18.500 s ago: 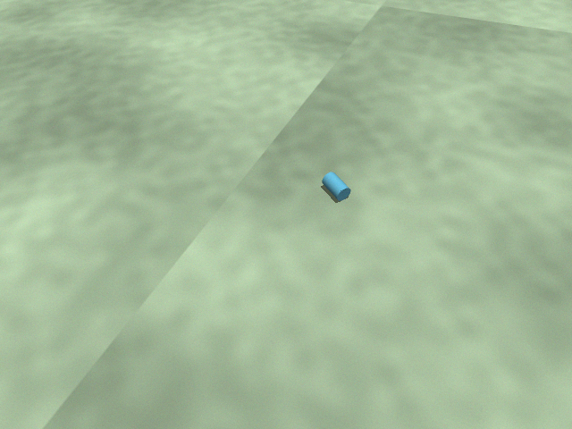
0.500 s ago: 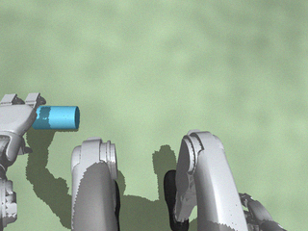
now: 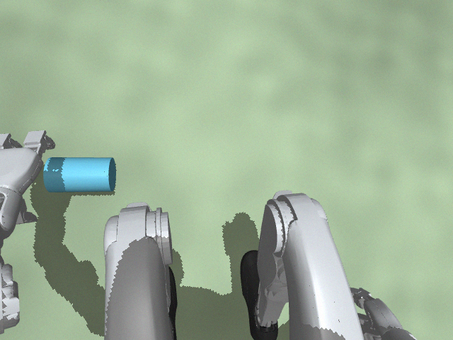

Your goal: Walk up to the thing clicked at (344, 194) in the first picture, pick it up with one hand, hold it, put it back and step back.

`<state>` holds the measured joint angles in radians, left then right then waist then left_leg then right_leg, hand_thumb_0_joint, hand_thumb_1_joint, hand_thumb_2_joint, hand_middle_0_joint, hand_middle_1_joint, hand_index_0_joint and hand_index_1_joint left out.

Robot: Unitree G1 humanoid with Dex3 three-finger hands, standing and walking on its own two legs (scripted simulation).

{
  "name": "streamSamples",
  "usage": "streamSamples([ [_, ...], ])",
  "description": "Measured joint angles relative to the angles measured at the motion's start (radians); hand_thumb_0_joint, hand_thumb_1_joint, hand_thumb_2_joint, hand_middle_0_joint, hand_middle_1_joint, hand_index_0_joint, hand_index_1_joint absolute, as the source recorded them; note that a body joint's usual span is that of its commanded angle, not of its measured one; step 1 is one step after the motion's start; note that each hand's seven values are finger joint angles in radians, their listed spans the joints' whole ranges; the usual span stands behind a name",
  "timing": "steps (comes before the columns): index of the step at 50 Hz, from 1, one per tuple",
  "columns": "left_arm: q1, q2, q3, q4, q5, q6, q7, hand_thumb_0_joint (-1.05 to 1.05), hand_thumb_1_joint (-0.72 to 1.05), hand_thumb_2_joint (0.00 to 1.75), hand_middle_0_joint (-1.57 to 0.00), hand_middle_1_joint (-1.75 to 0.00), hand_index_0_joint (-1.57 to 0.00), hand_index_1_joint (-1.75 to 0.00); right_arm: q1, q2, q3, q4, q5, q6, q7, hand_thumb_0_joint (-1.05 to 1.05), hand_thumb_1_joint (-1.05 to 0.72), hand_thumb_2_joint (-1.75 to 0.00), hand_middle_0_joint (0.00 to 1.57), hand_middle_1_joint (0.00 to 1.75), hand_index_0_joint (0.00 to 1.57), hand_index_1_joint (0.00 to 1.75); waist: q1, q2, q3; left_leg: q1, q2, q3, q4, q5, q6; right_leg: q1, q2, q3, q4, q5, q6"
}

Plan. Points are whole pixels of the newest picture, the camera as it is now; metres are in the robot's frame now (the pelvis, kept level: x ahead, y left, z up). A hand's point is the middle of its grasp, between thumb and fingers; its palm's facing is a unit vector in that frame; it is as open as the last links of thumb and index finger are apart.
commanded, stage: rise first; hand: left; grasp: from above
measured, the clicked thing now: (82, 174) +0.41 +0.30 -0.28
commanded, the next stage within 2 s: approach in 0.88 s
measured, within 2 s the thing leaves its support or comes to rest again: neither
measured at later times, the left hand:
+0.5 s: hand (23, 182) +0.37 +0.35 -0.16, palm faces -0.46 -0.05 -0.88, open 14.2 cm
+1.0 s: hand (29, 182) +0.37 +0.34 -0.16, palm faces -0.44 -0.08 -0.89, open 14.2 cm
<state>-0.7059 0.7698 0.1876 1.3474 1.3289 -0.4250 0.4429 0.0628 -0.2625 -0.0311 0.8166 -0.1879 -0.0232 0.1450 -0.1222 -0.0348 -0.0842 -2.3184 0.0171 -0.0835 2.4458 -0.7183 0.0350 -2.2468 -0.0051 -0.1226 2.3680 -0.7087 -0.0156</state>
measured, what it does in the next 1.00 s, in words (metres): stands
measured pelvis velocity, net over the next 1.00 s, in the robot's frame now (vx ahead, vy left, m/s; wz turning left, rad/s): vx -0.01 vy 0.00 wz -0.01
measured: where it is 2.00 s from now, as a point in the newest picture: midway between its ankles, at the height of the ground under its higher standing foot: (212, 320)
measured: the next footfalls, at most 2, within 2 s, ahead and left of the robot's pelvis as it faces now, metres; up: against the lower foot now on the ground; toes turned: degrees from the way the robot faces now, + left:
none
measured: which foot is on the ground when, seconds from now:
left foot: down 0.00-1.00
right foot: down 0.00-1.00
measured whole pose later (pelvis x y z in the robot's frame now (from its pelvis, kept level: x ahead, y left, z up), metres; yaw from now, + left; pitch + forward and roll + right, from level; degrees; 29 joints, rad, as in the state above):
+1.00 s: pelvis -0.01 +0.00 +0.00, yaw +0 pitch +32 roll -8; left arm -0.74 0.77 0.17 1.37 1.38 -0.48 0.46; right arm 0.07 -0.27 0.00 0.81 -0.17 -0.02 0.14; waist -0.13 -0.04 -0.10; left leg -2.31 0.01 -0.09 2.44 -0.69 0.04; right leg -2.23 0.00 -0.12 2.35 -0.68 -0.01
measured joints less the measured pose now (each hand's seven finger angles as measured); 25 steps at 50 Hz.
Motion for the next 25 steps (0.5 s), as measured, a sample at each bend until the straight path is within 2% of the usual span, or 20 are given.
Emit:
streamSamples([
  [6, -0.008, -0.006, -0.021, 0.004, 0.008, -0.026, -0.005, 0.00, -0.56, 1.03, -0.09, -1.02, -0.08, -1.02, 0.006, -0.003, 0.011, 0.000, 0.007, 0.006, 0.001, 0.00, -0.92, -0.91, 0.20, 0.30, 0.20, 0.30, 0.002, -0.003, -0.005, 0.007, 0.001, -0.003, -0.001, 0.006, 0.002, 0.010, 0.002, -0.002, -0.006, 0.007, 0.003],
  [10, -0.021, -0.004, -0.014, 0.028, 0.031, -0.039, 0.013, 0.00, -0.56, 1.05, -0.09, -1.01, -0.07, -1.02, 0.003, -0.003, 0.022, -0.003, 0.009, 0.006, -0.001, 0.00, -0.92, -0.91, 0.20, 0.30, 0.20, 0.30, -0.006, -0.004, -0.007, 0.005, 0.001, -0.004, 0.004, 0.013, 0.003, 0.009, 0.002, -0.004, -0.002, 0.015, 0.003],
  [17, -0.048, 0.006, -0.014, 0.060, 0.058, -0.020, 0.038, 0.00, -0.57, 1.05, -0.09, -1.01, -0.07, -1.02, 0.000, 0.000, 0.034, -0.006, 0.007, -0.005, -0.004, 0.00, -0.92, -0.91, 0.21, 0.30, 0.20, 0.30, -0.018, -0.006, -0.008, -0.006, -0.001, -0.002, 0.006, 0.027, 0.001, -0.003, -0.001, -0.001, 0.004, 0.026, 0.002],
  [23, -0.056, 0.010, -0.019, 0.063, 0.045, 0.009, 0.025, 0.00, -0.57, 1.05, -0.09, -1.02, -0.07, -1.03, 0.000, 0.003, 0.035, -0.012, 0.007, -0.014, -0.006, 0.00, -0.92, -0.91, 0.21, 0.30, 0.20, 0.30, -0.016, 0.002, -0.009, -0.008, -0.003, 0.002, -0.003, 0.028, 0.000, -0.008, -0.002, 0.003, 0.000, 0.025, 0.000],
  [25, -0.052, 0.015, -0.006, 0.053, 0.041, 0.014, 0.012, 0.00, -0.57, 1.05, -0.09, -1.02, -0.07, -1.03, -0.002, 0.003, 0.033, -0.016, 0.008, -0.017, -0.006, 0.00, -0.92, -0.91, 0.21, 0.30, 0.20, 0.30, -0.016, 0.005, -0.003, -0.004, -0.004, 0.002, -0.007, 0.027, -0.001, -0.004, -0.002, 0.002, -0.004, 0.024, 0.000],
])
